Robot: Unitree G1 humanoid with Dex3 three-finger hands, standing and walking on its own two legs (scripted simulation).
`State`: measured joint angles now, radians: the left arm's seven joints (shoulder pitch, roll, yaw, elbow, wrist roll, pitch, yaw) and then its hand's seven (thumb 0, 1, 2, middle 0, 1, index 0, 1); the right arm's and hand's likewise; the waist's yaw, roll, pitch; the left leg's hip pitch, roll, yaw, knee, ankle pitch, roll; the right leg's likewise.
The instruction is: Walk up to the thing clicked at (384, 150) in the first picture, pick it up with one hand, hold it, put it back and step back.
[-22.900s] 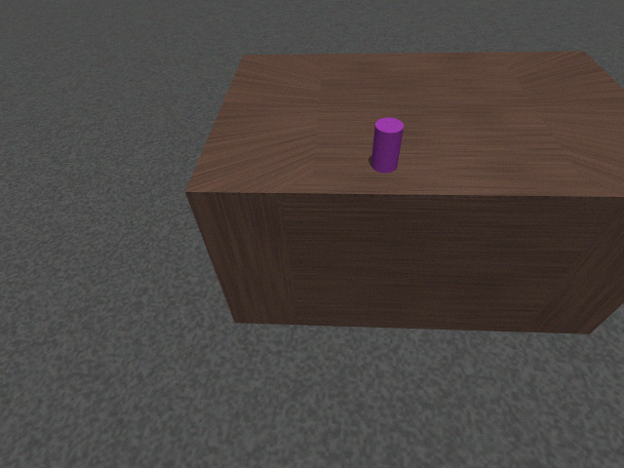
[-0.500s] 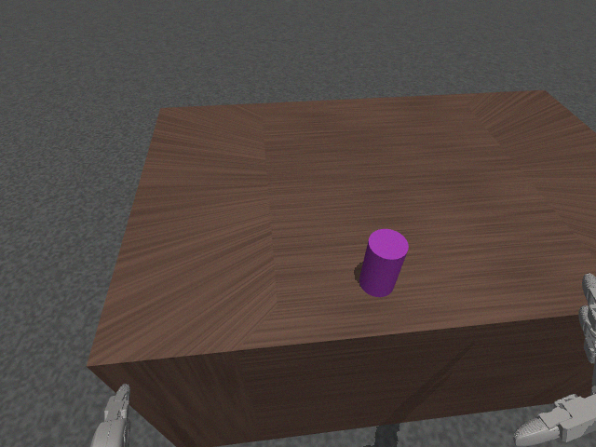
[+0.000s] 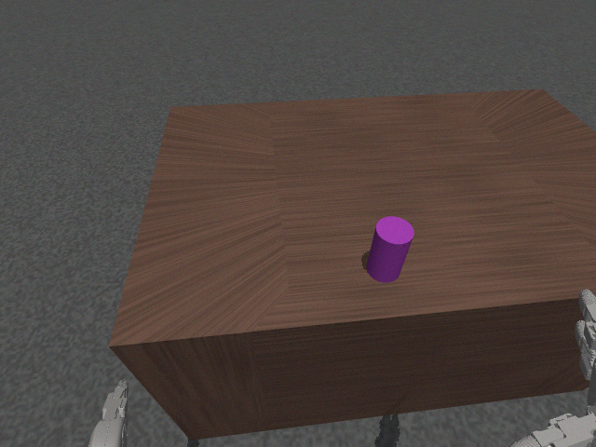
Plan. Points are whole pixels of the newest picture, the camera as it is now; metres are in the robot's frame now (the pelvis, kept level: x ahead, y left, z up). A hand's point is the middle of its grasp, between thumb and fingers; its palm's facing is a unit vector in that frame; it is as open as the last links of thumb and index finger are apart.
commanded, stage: home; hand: right
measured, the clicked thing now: (388, 250) +0.47 -0.16 -0.05
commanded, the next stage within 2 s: none
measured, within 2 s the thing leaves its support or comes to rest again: neither
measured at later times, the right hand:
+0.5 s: hand out of the picture +0.14 -0.19 -0.08, palm faces +0.08 +0.98 -0.21, open 17.5 cm
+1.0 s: hand (443, 424) +0.19 -0.19 -0.11, palm faces +0.01 +0.97 -0.25, open 17.5 cm
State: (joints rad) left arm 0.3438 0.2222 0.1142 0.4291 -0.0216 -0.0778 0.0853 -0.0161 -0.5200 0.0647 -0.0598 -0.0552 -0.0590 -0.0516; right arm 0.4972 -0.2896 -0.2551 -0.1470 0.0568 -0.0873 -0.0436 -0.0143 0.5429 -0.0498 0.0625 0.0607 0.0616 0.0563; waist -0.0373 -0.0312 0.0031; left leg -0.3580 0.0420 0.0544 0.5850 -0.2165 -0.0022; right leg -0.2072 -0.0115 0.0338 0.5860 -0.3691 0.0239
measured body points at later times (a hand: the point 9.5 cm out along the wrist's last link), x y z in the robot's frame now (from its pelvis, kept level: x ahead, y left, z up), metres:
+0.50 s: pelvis -0.01 -0.01 +0.00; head +0.02 -0.01 +0.45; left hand +0.16 +0.23 -0.07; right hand +0.13 -0.24 -0.07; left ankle +0.06 +0.12 -0.73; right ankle -0.03 -0.14 -0.73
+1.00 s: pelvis +0.02 -0.01 +0.01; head +0.05 -0.01 +0.45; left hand +0.16 +0.23 -0.10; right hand +0.18 -0.24 -0.09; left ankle +0.06 +0.12 -0.73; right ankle -0.03 -0.14 -0.73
